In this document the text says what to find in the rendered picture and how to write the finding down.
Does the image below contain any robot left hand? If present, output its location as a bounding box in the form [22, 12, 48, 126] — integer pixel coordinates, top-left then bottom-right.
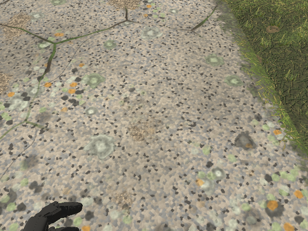
[22, 201, 83, 231]

